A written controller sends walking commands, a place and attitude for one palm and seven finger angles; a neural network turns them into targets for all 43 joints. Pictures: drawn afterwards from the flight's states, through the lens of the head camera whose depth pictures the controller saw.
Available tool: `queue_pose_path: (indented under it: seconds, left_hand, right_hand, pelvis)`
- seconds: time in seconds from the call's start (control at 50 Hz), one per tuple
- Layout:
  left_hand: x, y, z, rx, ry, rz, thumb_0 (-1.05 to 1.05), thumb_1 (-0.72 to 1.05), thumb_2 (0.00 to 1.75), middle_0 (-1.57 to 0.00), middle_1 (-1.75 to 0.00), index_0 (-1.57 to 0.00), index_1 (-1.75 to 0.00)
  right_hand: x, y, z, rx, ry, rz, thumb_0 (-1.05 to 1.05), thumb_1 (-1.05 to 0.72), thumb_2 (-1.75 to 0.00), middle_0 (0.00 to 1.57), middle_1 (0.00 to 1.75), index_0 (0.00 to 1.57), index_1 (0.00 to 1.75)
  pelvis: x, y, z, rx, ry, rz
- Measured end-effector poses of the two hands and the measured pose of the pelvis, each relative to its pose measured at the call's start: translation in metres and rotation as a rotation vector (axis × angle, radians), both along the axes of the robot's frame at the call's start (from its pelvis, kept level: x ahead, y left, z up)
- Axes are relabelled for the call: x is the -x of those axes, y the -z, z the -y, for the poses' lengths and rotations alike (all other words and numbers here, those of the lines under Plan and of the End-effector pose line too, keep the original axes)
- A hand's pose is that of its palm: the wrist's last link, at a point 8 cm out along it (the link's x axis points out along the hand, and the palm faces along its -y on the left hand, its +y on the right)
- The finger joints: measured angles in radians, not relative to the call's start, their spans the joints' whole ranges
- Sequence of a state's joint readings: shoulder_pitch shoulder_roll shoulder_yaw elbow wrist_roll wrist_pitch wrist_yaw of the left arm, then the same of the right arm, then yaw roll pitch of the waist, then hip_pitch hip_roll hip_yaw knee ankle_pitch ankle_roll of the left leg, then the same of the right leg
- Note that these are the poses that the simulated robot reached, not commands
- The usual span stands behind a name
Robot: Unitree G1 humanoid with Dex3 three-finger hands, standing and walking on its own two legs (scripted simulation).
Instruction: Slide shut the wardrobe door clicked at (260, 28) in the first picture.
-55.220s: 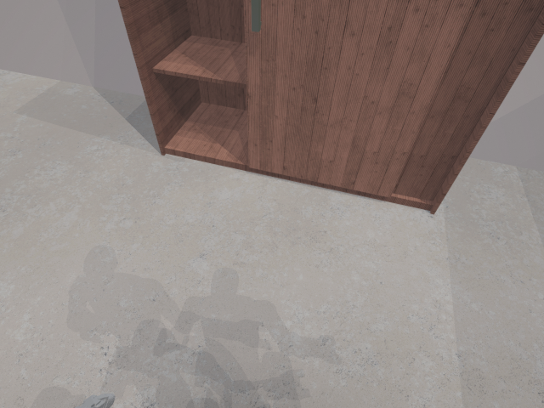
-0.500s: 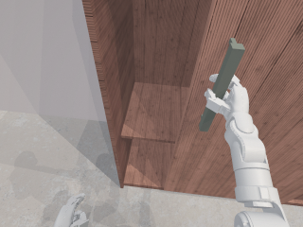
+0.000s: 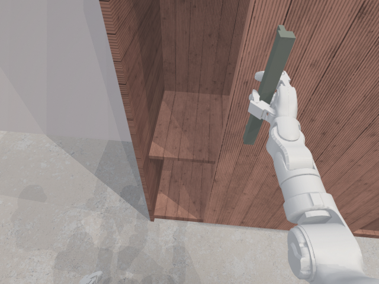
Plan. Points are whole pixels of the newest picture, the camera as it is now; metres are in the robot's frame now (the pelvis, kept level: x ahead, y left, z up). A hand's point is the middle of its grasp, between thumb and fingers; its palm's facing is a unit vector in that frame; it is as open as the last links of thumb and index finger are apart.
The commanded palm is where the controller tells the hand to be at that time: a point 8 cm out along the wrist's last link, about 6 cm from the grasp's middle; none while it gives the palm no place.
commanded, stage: step sideways, sliding the door along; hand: right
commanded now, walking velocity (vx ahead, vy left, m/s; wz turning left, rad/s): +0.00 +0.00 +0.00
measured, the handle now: (262, 93) +0.50 -0.12 +0.15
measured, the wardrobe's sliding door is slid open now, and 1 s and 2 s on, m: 0.26 0.26 0.18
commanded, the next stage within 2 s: none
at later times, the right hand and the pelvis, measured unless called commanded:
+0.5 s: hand (254, 105) +0.45 -0.10 +0.16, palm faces +0.10 +0.99 -0.10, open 6.4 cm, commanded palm +0.43 -0.10 +0.17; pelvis +0.02 +0.03 -0.01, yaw +0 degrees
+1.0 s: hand (246, 101) +0.46 -0.08 +0.16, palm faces +0.39 +0.92 -0.08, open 6.7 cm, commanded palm +0.43 -0.05 +0.17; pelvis +0.09 +0.15 -0.01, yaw -9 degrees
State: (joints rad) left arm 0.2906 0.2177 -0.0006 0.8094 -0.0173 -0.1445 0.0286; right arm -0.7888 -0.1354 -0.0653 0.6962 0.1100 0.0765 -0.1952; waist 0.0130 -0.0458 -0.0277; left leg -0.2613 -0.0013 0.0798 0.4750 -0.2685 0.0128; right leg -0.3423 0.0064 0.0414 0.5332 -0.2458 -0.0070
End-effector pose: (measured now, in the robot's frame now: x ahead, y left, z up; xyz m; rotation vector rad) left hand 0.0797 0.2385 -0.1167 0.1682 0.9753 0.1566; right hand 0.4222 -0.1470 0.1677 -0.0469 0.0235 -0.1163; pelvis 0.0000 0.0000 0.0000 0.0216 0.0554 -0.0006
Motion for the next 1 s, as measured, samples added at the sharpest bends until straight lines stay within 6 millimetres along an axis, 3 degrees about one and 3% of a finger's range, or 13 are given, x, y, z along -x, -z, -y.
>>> queue_pose_path:
  seconds: [0.16, 0.38, 0.56, 0.68, 0.76, 0.86, 1.0]
  left_hand:
    - [0.009, -0.005, -0.010, -0.055, -0.063, 0.031, 0.02, 0.90, 0.90, -0.20, -0.30, -0.20, -0.30]
    - [-0.018, 0.015, -0.026, -0.041, -0.028, -0.009, 0.01, 0.90, 0.90, -0.20, -0.30, -0.20, -0.30]
    - [-0.080, 0.003, -0.038, -0.060, 0.067, 0.047, 0.02, 0.90, 0.90, -0.20, -0.30, -0.20, -0.30]
    - [-0.121, -0.006, -0.031, 0.011, 0.167, 0.082, 0.01, 0.90, 0.90, -0.20, -0.30, -0.20, -0.30]
    - [-0.155, -0.004, -0.035, 0.062, 0.236, 0.108, 0.01, 0.90, 0.90, -0.20, -0.30, -0.20, -0.30]
    - [-0.197, -0.006, -0.059, 0.069, 0.250, 0.142, 0.01, 0.90, 0.90, -0.20, -0.30, -0.20, -0.30]
    - [-0.237, -0.017, -0.101, 0.029, 0.237, 0.178, 0.01, 0.90, 0.90, -0.20, -0.30, -0.20, -0.30]
  right_hand:
    - [-0.004, 0.002, 0.008, 0.068, -0.071, 0.054, -0.04, -0.66, -0.79, 0.35, 1.39, 0.26, 1.40]
    - [-0.002, 0.002, 0.005, 0.103, -0.028, 0.061, -0.06, -0.66, -0.83, 0.38, 1.36, 0.22, 1.40]
    - [-0.004, 0.008, 0.002, 0.064, -0.018, 0.130, -0.05, -0.68, -0.84, 0.41, 1.39, 0.20, 1.40]
    - [-0.003, 0.007, -0.003, 0.075, 0.048, 0.122, -0.04, -0.70, -0.84, 0.38, 1.40, 0.18, 1.40]
    - [-0.002, 0.008, -0.008, 0.079, 0.117, 0.128, -0.04, -0.71, -0.85, 0.37, 1.40, 0.16, 1.40]
    - [-0.002, 0.008, -0.014, 0.071, 0.209, 0.139, -0.03, -0.69, -0.84, 0.40, 1.40, 0.18, 1.40]
    - [-0.002, 0.009, -0.022, 0.073, 0.277, 0.143, -0.03, -0.67, -0.85, 0.44, 1.40, 0.16, 1.40]
  pelvis:
    - [0.006, 0.003, 0.001, 0.013, -0.057, -0.007]
    - [-0.010, 0.010, -0.022, -0.004, -0.023, 0.060]
    - [-0.021, 0.012, -0.035, 0.022, -0.005, 0.102]
    - [-0.031, 0.004, -0.067, 0.001, 0.035, 0.128]
    - [-0.049, 0.010, -0.098, 0.001, 0.068, 0.135]
    - [-0.068, 0.011, -0.128, -0.010, 0.114, 0.120]
    - [-0.086, 0.006, -0.149, 0.000, 0.152, 0.073]
